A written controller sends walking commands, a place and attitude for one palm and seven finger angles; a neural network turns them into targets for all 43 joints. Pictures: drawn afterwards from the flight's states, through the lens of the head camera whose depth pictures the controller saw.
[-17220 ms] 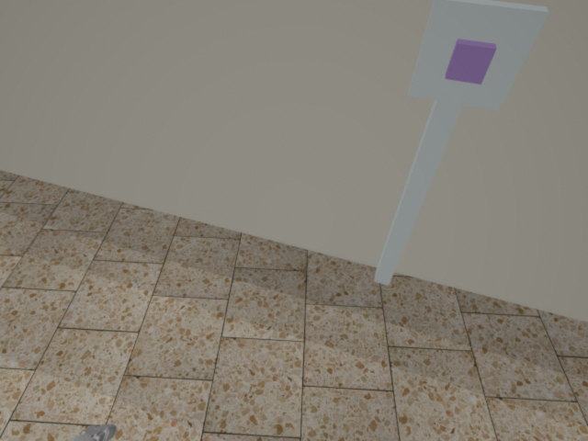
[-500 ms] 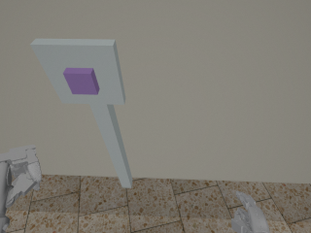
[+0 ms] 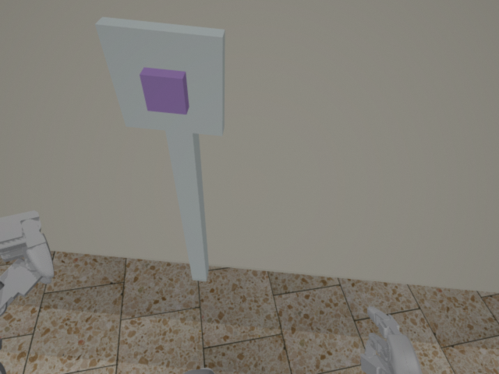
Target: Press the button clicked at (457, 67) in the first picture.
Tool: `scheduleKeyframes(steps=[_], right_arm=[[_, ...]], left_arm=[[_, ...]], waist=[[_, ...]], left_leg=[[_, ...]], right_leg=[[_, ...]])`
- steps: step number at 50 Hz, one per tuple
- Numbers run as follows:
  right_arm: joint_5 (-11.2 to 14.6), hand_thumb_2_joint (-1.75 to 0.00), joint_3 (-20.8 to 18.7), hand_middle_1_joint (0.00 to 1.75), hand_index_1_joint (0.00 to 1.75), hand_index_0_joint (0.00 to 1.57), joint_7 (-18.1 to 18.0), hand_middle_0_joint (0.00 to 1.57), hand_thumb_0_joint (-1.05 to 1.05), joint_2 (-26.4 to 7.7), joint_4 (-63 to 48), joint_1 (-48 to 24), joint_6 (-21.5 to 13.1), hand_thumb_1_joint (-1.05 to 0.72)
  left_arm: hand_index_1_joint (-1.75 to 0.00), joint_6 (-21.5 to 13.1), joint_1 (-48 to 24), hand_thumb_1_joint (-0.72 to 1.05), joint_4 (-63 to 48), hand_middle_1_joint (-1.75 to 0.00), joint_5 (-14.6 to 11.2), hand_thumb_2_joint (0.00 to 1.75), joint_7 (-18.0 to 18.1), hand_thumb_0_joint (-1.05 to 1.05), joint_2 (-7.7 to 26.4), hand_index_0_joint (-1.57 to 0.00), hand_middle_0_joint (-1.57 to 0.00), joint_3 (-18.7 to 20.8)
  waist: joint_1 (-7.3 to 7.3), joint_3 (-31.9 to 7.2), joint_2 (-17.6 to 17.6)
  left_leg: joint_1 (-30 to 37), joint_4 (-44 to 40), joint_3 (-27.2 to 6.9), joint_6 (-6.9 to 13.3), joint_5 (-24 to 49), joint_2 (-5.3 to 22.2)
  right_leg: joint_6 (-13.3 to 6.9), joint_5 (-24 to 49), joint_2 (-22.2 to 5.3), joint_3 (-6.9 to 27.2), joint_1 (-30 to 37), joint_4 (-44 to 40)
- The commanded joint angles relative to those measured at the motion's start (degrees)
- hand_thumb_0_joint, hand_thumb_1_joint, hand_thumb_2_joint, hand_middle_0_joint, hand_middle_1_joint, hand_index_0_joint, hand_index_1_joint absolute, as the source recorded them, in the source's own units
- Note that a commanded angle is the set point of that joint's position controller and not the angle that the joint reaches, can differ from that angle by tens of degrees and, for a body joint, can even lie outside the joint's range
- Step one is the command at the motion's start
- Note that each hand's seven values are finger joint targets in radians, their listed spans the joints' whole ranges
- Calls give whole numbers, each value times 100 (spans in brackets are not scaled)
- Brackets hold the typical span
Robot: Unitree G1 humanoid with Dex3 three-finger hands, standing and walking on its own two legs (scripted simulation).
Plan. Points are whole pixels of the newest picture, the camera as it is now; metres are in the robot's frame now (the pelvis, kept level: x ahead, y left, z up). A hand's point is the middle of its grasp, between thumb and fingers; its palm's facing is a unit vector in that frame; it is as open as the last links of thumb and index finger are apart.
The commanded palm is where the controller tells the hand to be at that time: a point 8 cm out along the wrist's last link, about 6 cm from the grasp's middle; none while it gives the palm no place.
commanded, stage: step back with the hand held close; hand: left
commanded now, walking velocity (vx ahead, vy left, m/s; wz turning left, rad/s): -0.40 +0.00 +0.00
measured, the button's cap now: (166, 90) +0.53 +0.20 +0.16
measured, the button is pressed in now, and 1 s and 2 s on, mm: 0 0 0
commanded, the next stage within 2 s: stop stepping back and stand still in 0.54 s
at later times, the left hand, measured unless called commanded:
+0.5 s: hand (15, 344) +0.11 +0.22 +0.18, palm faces +0.29 -0.85 -0.45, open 3.1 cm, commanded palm +0.06 +0.27 +0.19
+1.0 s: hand out of the picture +0.00 +0.26 +0.18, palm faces +0.40 -0.85 -0.34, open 3.1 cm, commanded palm -0.05 +0.30 +0.19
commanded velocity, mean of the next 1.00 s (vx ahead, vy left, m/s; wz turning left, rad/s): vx -0.15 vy -0.01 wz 0.00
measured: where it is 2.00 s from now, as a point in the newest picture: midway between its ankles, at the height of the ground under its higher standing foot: outside the picture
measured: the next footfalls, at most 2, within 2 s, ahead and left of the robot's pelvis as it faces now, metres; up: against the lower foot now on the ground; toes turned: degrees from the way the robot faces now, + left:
right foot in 0.24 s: -0.05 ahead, -0.13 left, +0.00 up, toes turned +1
left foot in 0.56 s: +0.01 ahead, +0.09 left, +0.00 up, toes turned -2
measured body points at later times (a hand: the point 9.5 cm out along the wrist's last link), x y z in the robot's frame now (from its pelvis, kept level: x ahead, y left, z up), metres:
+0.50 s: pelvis -0.07 +0.00 +0.00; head -0.06 +0.02 +0.45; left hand +0.09 +0.27 +0.21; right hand +0.11 -0.24 -0.06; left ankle +0.02 +0.08 -0.71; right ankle -0.09 -0.13 -0.73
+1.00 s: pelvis -0.19 +0.02 +0.00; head -0.22 +0.05 +0.45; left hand -0.03 +0.30 +0.20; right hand -0.05 -0.23 -0.07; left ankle -0.16 +0.12 -0.72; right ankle -0.20 -0.11 -0.73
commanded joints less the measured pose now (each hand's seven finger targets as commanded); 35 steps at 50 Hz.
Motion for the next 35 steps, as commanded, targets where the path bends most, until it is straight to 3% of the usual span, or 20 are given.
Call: scheduleKeyframes(steps=[1, 3, 5, 8, 11, 12, 14, 16, 18, 21, 22, 24, 26, 27, 28, 29, 30, 31, 33, 35], right_arm=[[-25, -90, -314, 30, 30, 20, -118, 20, 0, -875, -888, -535, -380, -90], [-18, -90, -360, 30, 30, 20, -107, 20, 0, -879, -933, -575, -458, -90], [-54, -90, -361, 30, 30, 20, -88, 20, 0, -781, -917, -624, -502, -90], [-110, -90, -357, 30, 30, 20, -32, 20, 0, -795, -722, -561, -577, -90], [-128, -90, -353, 30, 30, 20, -3, 20, 0, -805, -492, -525, -601, -90], [-107, -90, -345, 30, 30, 20, 9, 20, 0, -774, -465, -520, -568, -90], [-89, -90, -360, 30, 30, 20, -1, 20, 0, -740, -427, -619, -510, -90], [-14, -90, -420, 30, 30, 20, 7, 20, 0, -750, -602, -681, -420, -90], [25, -90, -410, 30, 30, 20, -8, 20, 0, -709, -733, -842, -327, -90], [53, -90, -396, 30, 30, 20, -70, 20, 0, -578, -665, -841, -205, -90], [-11, -90, -392, 30, 30, 20, -77, 20, 0, -515, -584, -891, -135, -90], [-60, -90, -283, 30, 30, 20, -103, 20, 0, -429, -586, -1013, -56, -90], [-68, -90, -209, 30, 30, 20, -181, 20, 0, -489, -562, -918, -33, -90], [-52, -90, -249, 30, 30, 20, -210, 20, 0, -626, -566, -835, -92, -90], [-35, -90, -338, 30, 30, 20, -198, 20, 0, -775, -627, -776, -165, -90], [34, -90, -400, 30, 30, 20, -157, 20, 0, -782, -662, -685, -245, -90], [-109, -90, -388, 30, 30, 20, -95, 20, 0, -716, -745, -678, -351, -90], [-221, -90, -379, 30, 30, 20, -57, 20, 0, -762, -721, -677, -443, -90], [-119, -90, -461, 30, 30, 20, 17, 20, 0, -759, -596, -385, -549, -90], [-66, -90, -436, 30, 30, 20, 55, 20, 0, -757, -671, -437, -580, -90]], left_arm=[[-150, -414, -138, 90, -1214, -150, 18, 90, 143, 0, 932, -130, -130, 703], [-150, -502, -108, 90, -1269, -150, 99, 90, 91, 0, 968, -130, -130, 835], [-150, -527, -20, 90, -1255, -150, 61, 90, 30, 0, 977, -130, -130, 838], [-150, -642, 136, 90, -1195, -150, -10, 90, -66, 0, 913, -130, -130, 789], [-150, -746, 48, 90, -1265, -150, -83, 90, -142, 0, 987, -130, -130, 730], [-150, -764, -27, 90, -1352, -150, -129, 90, -150, 0, 954, -130, -130, 675], [-150, -756, -90, 90, -1406, -150, -126, 90, -174, 0, 1069, -130, -130, 678], [-150, -672, 232, 90, -1384, -150, -223, 90, -189, 0, 1141, -130, -130, 789], [-150, -640, 381, 90, -1349, -150, -303, 90, -191, 0, 1247, -130, -130, 925], [-150, -563, 337, 90, -1126, -150, -351, 90, -88, 0, 1329, -130, -130, 920], [-150, -492, 198, 90, -967, -150, -280, 90, -42, 0, 1263, -130, -130, 908], [-150, -399, -197, 90, -879, -150, -213, 90, -63, 0, 1118, -130, -130, 719], [-150, -384, -274, 90, -763, -150, -118, 90, -58, 0, 1152, -130, -130, 684], [-150, -437, -360, 90, -943, -150, -104, 90, -68, 0, 1140, -130, -130, 618], [-150, -523, -374, 90, -1095, -150, -78, 90, -79, 0, 1202, -130, -130, 644], [-150, -601, -337, 90, -1175, -150, -93, 90, -130, 0, 1169, -130, -130, 468], [-150, -597, 124, 90, -1060, -150, -170, 90, -158, 0, 1254, -130, -130, 682], [-150, -607, 45, 90, -1418, -150, -172, 90, -185, 0, 1223, -130, -130, 657], [-150, -602, 232, 90, -1589, -150, -191, 90, -112, 0, 1060, -130, -130, 646], [-150, -486, 558, 90, -1630, -150, -225, 90, -76, 0, 1048, -130, -130, 686]], waist=[[-113, -404, 961], [-38, -535, 1399], [-31, -530, 924], [-42, -491, 947], [-11, -1010, 873], [16, -1320, 829], [22, -1893, 588], [9, -2102, 359], [-19, -1647, 292], [-112, -749, -547], [-97, -501, -680], [-150, -140, -701], [-203, -42, -377], [-192, -256, 122], [-82, -697, 812], [-74, -1014, 1101], [19, -1445, 1760], [17, -1502, 1811], [-28, -1461, 1098], [-47, -1431, 1055]], left_leg=[[-869, -2028, -1635, 149, -2013, 1054], [-1646, -2599, -2065, 337, -2624, 1571], [-1289, -2348, -2032, 344, -1794, 1539], [-618, -2215, -1887, 305, -1167, 1470], [832, -1688, -1580, 144, 971, 1264], [1432, -1356, -1383, 52, 2117, 1134], [2188, -914, -911, -81, 3128, 945], [2308, -822, -752, -97, 2687, 901], [1746, -740, -641, -207, 1043, 689], [1493, 1057, -539, -508, -450, -29], [949, 1628, -675, -493, -571, -42], [228, 1328, -906, -459, -732, 65], [374, -481, -757, -401, -12, 107], [606, -1400, -855, -270, 1610, 338], [847, -1586, -1419, -47, 3105, 931], [1351, -1646, -1541, 73, 3886, 1345], [1261, -1946, -2162, 250, 3543, 1657], [693, -2219, -2380, 385, 2343, 1848], [1341, -1905, -1950, 512, 2196, 1641], [1235, -2134, -1757, 352, 705, 1386]], right_leg=[[-34, -1093, -76, 652, 912, 200], [79, -715, 265, 465, 1736, 1328], [61, -868, 286, 555, 1435, 1334], [14, -1235, 334, 514, 1078, 722], [-18, -714, 318, 517, 768, -305], [-57, 123, 219, 605, 682, -615], [52, 1083, 82, 711, 592, -498], [127, 839, 21, 685, 439, -366], [-69, 263, -223, 917, 126, -658], [-814, -978, -1488, 2076, -1413, -1778], [-987, -210, -1697, 2136, -1280, -1715], [-937, 1388, -1567, 1793, -634, -1280], [-495, 2122, -991, 1264, -43, -659], [-189, 1961, -539, 970, 242, -176], [45, 1368, 11, 693, 504, 311], [56, -123, 123, 643, 457, 788], [36, -1789, 320, 668, 337, 1534], [51, -2238, 396, 858, 566, 2336], [49, -1962, 315, 827, 30, 2127], [80, -1936, 336, 532, 317, 1505]])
